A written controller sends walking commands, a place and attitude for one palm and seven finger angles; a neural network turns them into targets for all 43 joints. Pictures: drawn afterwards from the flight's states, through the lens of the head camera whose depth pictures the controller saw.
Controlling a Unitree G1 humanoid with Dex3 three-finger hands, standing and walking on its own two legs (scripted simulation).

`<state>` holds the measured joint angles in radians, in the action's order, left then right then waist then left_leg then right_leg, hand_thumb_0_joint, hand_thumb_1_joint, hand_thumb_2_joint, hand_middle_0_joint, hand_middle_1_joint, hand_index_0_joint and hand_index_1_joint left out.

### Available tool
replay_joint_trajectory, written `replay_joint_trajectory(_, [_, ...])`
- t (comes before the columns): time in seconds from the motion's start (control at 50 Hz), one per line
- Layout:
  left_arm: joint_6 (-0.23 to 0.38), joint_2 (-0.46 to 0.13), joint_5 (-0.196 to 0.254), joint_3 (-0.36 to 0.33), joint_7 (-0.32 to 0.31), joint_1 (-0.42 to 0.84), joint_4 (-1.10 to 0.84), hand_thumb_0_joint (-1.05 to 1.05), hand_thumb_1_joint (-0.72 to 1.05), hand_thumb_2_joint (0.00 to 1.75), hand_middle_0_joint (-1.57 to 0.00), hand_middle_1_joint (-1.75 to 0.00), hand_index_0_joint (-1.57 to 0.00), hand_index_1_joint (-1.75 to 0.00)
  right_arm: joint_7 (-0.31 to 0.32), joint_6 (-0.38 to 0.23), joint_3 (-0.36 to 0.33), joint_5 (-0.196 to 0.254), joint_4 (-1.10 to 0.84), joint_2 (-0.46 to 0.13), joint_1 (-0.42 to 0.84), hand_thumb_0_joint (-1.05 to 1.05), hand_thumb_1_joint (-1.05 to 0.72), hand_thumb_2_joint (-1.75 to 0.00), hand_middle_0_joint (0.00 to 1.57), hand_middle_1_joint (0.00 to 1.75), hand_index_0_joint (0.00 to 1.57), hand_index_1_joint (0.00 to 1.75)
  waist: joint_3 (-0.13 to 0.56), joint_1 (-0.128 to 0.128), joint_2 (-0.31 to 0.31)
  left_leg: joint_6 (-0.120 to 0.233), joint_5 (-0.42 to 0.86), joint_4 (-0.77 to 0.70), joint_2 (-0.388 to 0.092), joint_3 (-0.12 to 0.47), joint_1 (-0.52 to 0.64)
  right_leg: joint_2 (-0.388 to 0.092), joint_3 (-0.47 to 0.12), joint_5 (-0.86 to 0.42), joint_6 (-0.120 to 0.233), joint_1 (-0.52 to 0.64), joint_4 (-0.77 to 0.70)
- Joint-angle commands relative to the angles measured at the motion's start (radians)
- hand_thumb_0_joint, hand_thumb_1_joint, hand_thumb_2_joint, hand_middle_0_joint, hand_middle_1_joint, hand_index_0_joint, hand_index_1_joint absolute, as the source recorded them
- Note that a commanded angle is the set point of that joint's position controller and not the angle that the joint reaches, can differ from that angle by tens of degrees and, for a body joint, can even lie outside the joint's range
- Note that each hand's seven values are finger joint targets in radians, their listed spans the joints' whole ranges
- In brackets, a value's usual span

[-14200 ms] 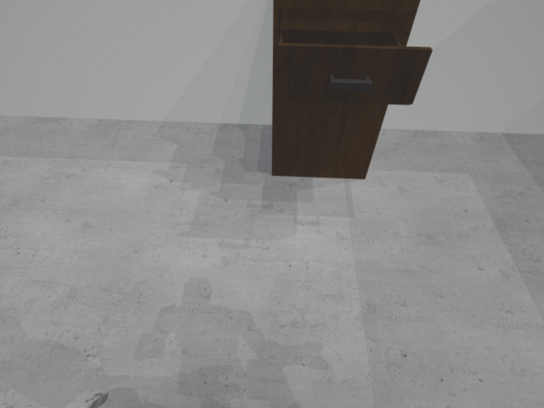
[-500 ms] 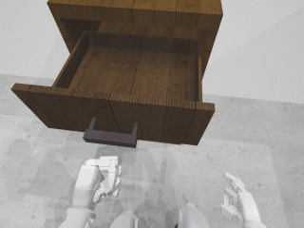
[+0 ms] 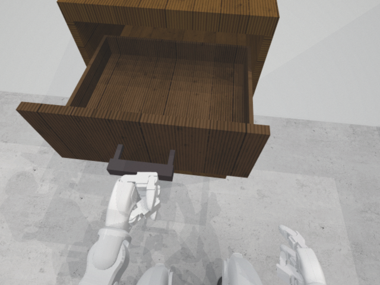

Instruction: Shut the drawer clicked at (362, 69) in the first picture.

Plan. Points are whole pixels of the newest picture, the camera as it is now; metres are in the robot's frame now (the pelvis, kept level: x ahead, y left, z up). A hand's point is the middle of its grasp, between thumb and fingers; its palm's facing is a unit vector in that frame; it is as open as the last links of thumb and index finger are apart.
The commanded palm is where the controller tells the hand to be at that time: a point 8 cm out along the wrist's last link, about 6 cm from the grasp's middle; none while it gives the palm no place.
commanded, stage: push the drawer shut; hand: left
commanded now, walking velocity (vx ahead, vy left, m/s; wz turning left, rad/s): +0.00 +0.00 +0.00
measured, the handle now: (143, 160) +0.35 +0.11 +0.05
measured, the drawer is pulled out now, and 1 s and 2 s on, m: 0.28 0.15 0.03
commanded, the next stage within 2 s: none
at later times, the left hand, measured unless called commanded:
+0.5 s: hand (164, 169) +0.34 +0.06 +0.05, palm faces -0.15 -0.99 -0.03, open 3.0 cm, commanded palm +0.33 +0.12 +0.05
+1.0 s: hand (169, 143) +0.40 +0.06 +0.05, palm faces -0.12 -0.99 -0.04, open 3.0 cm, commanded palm +0.39 +0.11 +0.05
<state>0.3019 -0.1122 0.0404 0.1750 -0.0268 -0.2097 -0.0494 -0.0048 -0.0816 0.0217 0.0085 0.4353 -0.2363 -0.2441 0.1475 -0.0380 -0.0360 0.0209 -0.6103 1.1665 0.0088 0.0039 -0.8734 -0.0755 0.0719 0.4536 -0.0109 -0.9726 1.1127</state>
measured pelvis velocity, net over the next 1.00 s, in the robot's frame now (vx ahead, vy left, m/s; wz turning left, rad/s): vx -0.01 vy -0.01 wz -0.02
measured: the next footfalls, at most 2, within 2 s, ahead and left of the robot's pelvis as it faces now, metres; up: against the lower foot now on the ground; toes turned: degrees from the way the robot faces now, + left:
none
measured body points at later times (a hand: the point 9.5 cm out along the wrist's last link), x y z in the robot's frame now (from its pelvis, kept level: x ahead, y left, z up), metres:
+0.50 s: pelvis +0.00 +0.00 +0.01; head +0.09 +0.00 +0.45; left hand +0.34 +0.12 +0.05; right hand +0.15 -0.24 -0.10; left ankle -0.03 +0.10 -0.65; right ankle +0.04 -0.13 -0.65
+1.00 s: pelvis -0.01 -0.01 +0.01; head +0.10 -0.01 +0.45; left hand +0.40 +0.11 +0.05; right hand +0.09 -0.26 -0.11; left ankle -0.03 +0.10 -0.65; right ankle +0.04 -0.13 -0.65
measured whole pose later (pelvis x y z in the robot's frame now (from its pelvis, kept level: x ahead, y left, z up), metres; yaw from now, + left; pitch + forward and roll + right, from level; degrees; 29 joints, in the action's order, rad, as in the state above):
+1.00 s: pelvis -0.01 -0.01 +0.01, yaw -1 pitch +20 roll +0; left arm 0.41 -0.12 0.08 -0.02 -0.03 0.42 0.61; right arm -0.02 -0.03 -0.01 0.00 0.60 -0.25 -0.27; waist 0.13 -0.09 -0.03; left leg 0.01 -0.56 1.10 0.00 -0.02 -0.89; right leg -0.06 0.05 0.40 0.00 -1.00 1.05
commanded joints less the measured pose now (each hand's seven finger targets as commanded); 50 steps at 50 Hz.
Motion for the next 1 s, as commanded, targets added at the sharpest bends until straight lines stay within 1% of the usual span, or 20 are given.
replay_joint_trajectory(0.0, [0.067, 0.003, 0.002, -0.01, -0.016, 0.227, -0.161, 0.0, 0.9, 0.9, -1.4, -1.6, -1.4, -1.6, 0.006, -0.046, -0.051, 0.003, -0.132, -0.12, 0.023, 0.0, -0.9, -0.9, 0.2, 0.3, 0.2, 0.3, 0.256, -0.042, 0.048, -0.012, 0.323, -0.189, -0.001, 0.034, 0.079, 0.037, -0.01, -0.176, 0.04, 0.259, -0.127])
replay_joint_trajectory(0.04, [0.073, -0.004, 0.004, -0.018, -0.017, 0.277, -0.162, 0.0, 0.9, 0.9, -1.4, -1.6, -1.4, -1.6, 0.006, -0.045, -0.053, 0.001, -0.12, -0.121, 0.022, 0.0, -0.9, -0.9, 0.2, 0.3, 0.2, 0.3, 0.297, -0.042, 0.042, -0.012, 0.345, -0.186, 0.0, 0.035, 0.092, 0.035, -0.013, -0.201, 0.04, 0.274, -0.122])
replay_joint_trajectory(0.06, [0.071, -0.01, 0.004, -0.025, -0.016, 0.278, -0.147, 0.0, 0.9, 0.9, -1.4, -1.6, -1.4, -1.6, 0.005, -0.044, -0.052, 0.002, -0.118, -0.122, 0.023, 0.0, -0.9, -0.9, 0.2, 0.3, 0.2, 0.3, 0.296, -0.034, 0.023, -0.015, 0.35, -0.194, 0.001, 0.036, 0.095, 0.034, -0.012, -0.199, 0.042, 0.278, -0.122])
replay_joint_trajectory(0.2, [0.061, 0.015, 0.012, -0.018, -0.02, 0.403, -0.06, 0.0, 0.9, 0.9, -1.4, -1.6, -1.4, -1.6, 0.004, -0.028, -0.054, 0.003, -0.089, -0.124, 0.02, 0.0, -0.9, -0.9, 0.2, 0.3, 0.2, 0.3, 0.309, -0.051, 0.042, -0.012, 0.368, -0.205, -0.002, 0.036, 0.114, 0.036, -0.013, -0.219, 0.04, 0.285, -0.137])
replay_joint_trajectory(0.28, [0.065, -0.017, 0.019, -0.067, -0.024, 0.466, 0.019, 0.0, 0.9, 0.9, -1.4, -1.6, -1.4, -1.6, 0.005, -0.02, -0.055, 0.003, -0.072, -0.13, 0.019, 0.0, -0.9, -0.9, 0.2, 0.3, 0.2, 0.3, 0.295, -0.052, 0.079, -0.01, 0.339, -0.213, -0.002, 0.033, 0.092, 0.037, -0.016, -0.205, 0.038, 0.301, -0.15])
replay_joint_trajectory(0.3, [0.07, -0.013, 0.017, -0.069, -0.023, 0.486, 0.021, 0.0, 0.9, 0.9, -1.4, -1.6, -1.4, -1.6, 0.004, -0.018, -0.055, 0.002, -0.068, -0.128, 0.017, 0.0, -0.9, -0.9, 0.2, 0.3, 0.2, 0.3, 0.319, -0.048, 0.064, -0.012, 0.354, -0.216, -0.001, 0.032, 0.099, 0.036, -0.018, -0.219, 0.039, 0.311, -0.143])
replay_joint_trajectory(0.34, [0.074, -0.007, 0.025, -0.07, -0.02, 0.523, 0.044, 0.0, 0.9, 0.9, -1.4, -1.6, -1.4, -1.6, 0.001, -0.015, -0.056, 0.003, -0.061, -0.127, 0.014, 0.0, -0.9, -0.9, 0.2, 0.3, 0.2, 0.3, 0.316, -0.051, 0.044, -0.014, 0.359, -0.219, -0.001, 0.029, 0.109, 0.036, -0.018, -0.225, 0.039, 0.306, -0.148])
replay_joint_trajectory(0.38, [0.076, -0.037, 0.028, -0.109, -0.02, 0.53, 0.094, 0.0, 0.9, 0.9, -1.4, -1.6, -1.4, -1.6, 0.002, -0.009, -0.057, 0.002, -0.053, -0.132, 0.009, 0.0, -0.9, -0.9, 0.2, 0.3, 0.2, 0.3, 0.313, -0.048, 0.077, -0.012, 0.357, -0.22, 0.0, 0.025, 0.089, 0.037, -0.021, -0.232, 0.039, 0.326, -0.152])
replay_joint_trajectory(0.46, [0.091, -0.014, 0.036, -0.104, -0.011, 0.587, 0.126, 0.0, 0.9, 0.9, -1.4, -1.6, -1.4, -1.6, -0.004, -0.004, -0.061, 0.002, -0.04, -0.127, -0.001, 0.0, -0.9, -0.9, 0.2, 0.3, 0.2, 0.3, 0.339, -0.048, 0.043, -0.015, 0.382, -0.226, 0.0, 0.018, 0.11, 0.038, -0.024, -0.262, 0.039, 0.335, -0.152])
replay_joint_trajectory(0.54, [0.104, -0.032, 0.04, -0.134, -0.008, 0.639, 0.193, 0.0, 0.9, 0.9, -1.4, -1.6, -1.4, -1.6, -0.007, 0.006, -0.063, 0.001, -0.024, -0.132, -0.016, 0.0, -0.9, -0.9, 0.2, 0.3, 0.2, 0.3, 0.328, -0.053, 0.063, -0.015, 0.379, -0.228, 0.0, 0.014, 0.091, 0.04, -0.027, -0.272, 0.039, 0.346, -0.156])
replay_joint_trajectory(0.58, [0.114, -0.055, 0.039, -0.152, -0.009, 0.695, 0.216, 0.0, 0.9, 0.9, -1.4, -1.6, -1.4, -1.6, -0.006, 0.008, -0.065, 0.002, -0.014, -0.135, -0.019, 0.0, -0.9, -0.9, 0.2, 0.3, 0.2, 0.3, 0.331, -0.063, 0.072, -0.011, 0.363, -0.224, 0.001, 0.012, 0.078, 0.041, -0.034, -0.264, 0.037, 0.348, -0.16])
replay_joint_trajectory(0.64, [0.128, -0.048, 0.044, -0.159, -0.005, 0.749, 0.253, 0.0, 0.9, 0.9, -1.4, -1.6, -1.4, -1.6, -0.006, 0.011, -0.068, 0.001, 0.001, -0.135, -0.031, 0.0, -0.9, -0.9, 0.2, 0.3, 0.2, 0.3, 0.345, -0.069, 0.066, -0.011, 0.36, -0.224, 0.002, 0.008, 0.083, 0.042, -0.037, -0.267, 0.035, 0.347, -0.161])
replay_joint_trajectory(0.68, [0.134, -0.072, 0.041, -0.178, -0.006, 0.795, 0.275, 0.0, 0.9, 0.9, -1.4, -1.6, -1.4, -1.6, -0.006, 0.012, -0.068, 0.001, 0.009, -0.14, -0.039, 0.0, -0.9, -0.9, 0.2, 0.3, 0.2, 0.3, 0.348, -0.068, 0.038, -0.012, 0.362, -0.227, 0.002, 0.01, 0.081, 0.042, -0.036, -0.264, 0.038, 0.342, -0.156])
replay_joint_trajectory(0.72, [0.138, -0.047, 0.041, -0.168, -0.004, 0.792, 0.303, 0.0, 0.9, 0.9, -1.4, -1.6, -1.4, -1.6, -0.009, 0.015, -0.072, 0.0, 0.012, -0.138, -0.049, 0.0, -0.9, -0.9, 0.2, 0.3, 0.2, 0.3, 0.364, -0.066, 0.041, -0.014, 0.396, -0.231, 0.0, 0.011, 0.102, 0.045, -0.031, -0.29, 0.038, 0.344, -0.152])
replay_joint_trajectory(0.74, [0.138, -0.043, 0.043, -0.165, -0.005, 0.824, 0.323, 0.0, 0.9, 0.9, -1.4, -1.6, -1.4, -1.6, -0.011, 0.017, -0.071, -0.001, 0.019, -0.137, -0.05, 0.0, -0.9, -0.9, 0.2, 0.3, 0.2, 0.3, 0.355, -0.076, 0.044, -0.013, 0.378, -0.23, 0.0, 0.008, 0.094, 0.046, -0.033, -0.278, 0.036, 0.338, -0.161])
replay_joint_trajectory(0.78, [0.144, -0.068, 0.041, -0.191, -0.011, 0.855, 0.352, 0.0, 0.9, 0.9, -1.4, -1.6, -1.4, -1.6, -0.009, 0.018, -0.074, -0.003, 0.028, -0.144, -0.063, 0.0, -0.9, -0.9, 0.2, 0.3, 0.2, 0.3, 0.358, -0.077, 0.056, -0.011, 0.384, -0.23, -0.001, 0.011, 0.087, 0.049, -0.034, -0.284, 0.037, 0.34, -0.157])
replay_joint_trajectory(0.86, [0.158, -0.075, 0.039, -0.208, -0.013, 0.934, 0.413, 0.0, 0.9, 0.9, -1.4, -1.6, -1.4, -1.6, -0.009, 0.021, -0.075, -0.005, 0.048, -0.144, -0.078, 0.0, -0.9, -0.9, 0.2, 0.3, 0.2, 0.3, 0.373, -0.091, 0.061, -0.01, 0.36, -0.229, 0.001, 0.003, 0.077, 0.049, -0.041, -0.278, 0.033, 0.348, -0.165])
replay_joint_trajectory(0.9, [0.169, -0.083, 0.037, -0.219, -0.016, 0.969, 0.424, 0.0, 0.9, 0.9, -1.4, -1.6, -1.4, -1.6, -0.01, 0.021, -0.076, -0.008, 0.053, -0.144, -0.089, 0.0, -0.9, -0.9, 0.2, 0.3, 0.2, 0.3, 0.391, -0.089, 0.045, -0.01, 0.383, -0.229, 0.002, 0.005, 0.088, 0.051, -0.042, -0.297, 0.034, 0.348, -0.16])
replay_joint_trajectory(0.92, [0.168, -0.068, 0.038, -0.211, -0.013, 0.961, 0.452, 0.0, 0.9, 0.9, -1.4, -1.6, -1.4, -1.6, -0.013, 0.022, -0.077, -0.009, 0.056, -0.144, -0.09, 0.0, -0.9, -0.9, 0.2, 0.3, 0.2, 0.3, 0.385, -0.091, 0.047, -0.011, 0.378, -0.231, 0.001, 0.003, 0.085, 0.051, -0.04, -0.294, 0.033, 0.347, -0.163])
replay_joint_trajectory(0.98, [0.177, -0.089, 0.035, -0.229, -0.018, 1.054, 0.506, 0.0, 0.9, 0.9, -1.4, -1.6, -1.4, -1.6, -0.012, 0.024, -0.075, -0.011, 0.069, -0.15, -0.104, 0.0, -0.9, -0.9, 0.2, 0.3, 0.2, 0.3, 0.365, -0.108, 0.057, -0.008, 0.349, -0.233, 0.001, 0.006, 0.064, 0.055, -0.04, -0.266, 0.032, 0.327, -0.165])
